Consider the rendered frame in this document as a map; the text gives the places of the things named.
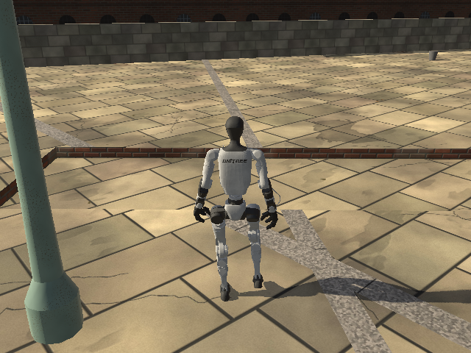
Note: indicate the robot left hand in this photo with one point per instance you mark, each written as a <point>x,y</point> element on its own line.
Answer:
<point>201,211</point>

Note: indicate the left robot forearm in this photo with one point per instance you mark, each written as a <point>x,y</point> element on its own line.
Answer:
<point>201,196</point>

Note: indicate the right robot forearm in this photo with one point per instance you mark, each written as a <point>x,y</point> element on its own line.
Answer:
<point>269,198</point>

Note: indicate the robot torso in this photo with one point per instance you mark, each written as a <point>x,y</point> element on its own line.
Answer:
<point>235,177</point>

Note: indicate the right robot foot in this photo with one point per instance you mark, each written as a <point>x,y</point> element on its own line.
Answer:
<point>257,282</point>

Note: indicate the right robot upper arm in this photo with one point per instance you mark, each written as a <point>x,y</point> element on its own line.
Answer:
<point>258,155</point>

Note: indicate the robot right hand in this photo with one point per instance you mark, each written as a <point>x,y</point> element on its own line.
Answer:
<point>273,218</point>

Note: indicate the left robot upper arm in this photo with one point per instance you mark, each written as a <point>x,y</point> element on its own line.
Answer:
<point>208,167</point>

